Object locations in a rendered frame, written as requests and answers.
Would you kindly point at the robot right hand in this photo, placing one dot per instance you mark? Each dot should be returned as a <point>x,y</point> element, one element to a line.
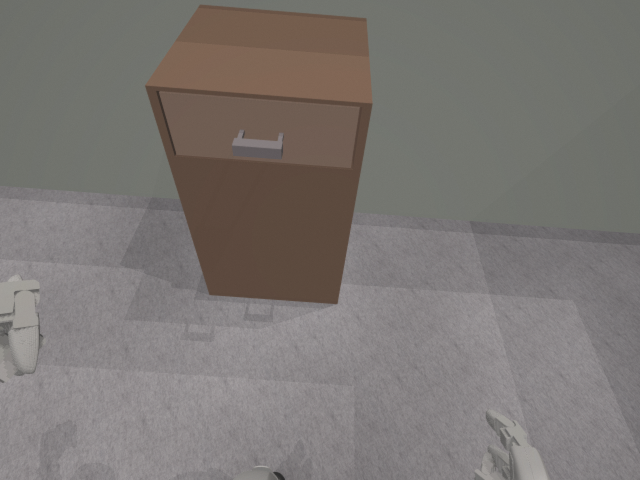
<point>523,462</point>

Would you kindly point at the robot left hand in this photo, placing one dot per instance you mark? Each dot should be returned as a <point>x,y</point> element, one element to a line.
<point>20,341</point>

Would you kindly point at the drawer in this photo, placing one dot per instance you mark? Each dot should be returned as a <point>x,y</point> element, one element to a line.
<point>314,134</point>

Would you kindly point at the cabinet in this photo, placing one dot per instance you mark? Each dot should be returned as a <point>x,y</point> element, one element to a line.
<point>268,230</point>

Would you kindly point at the handle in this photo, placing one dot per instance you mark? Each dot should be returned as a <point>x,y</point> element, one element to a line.
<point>257,148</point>

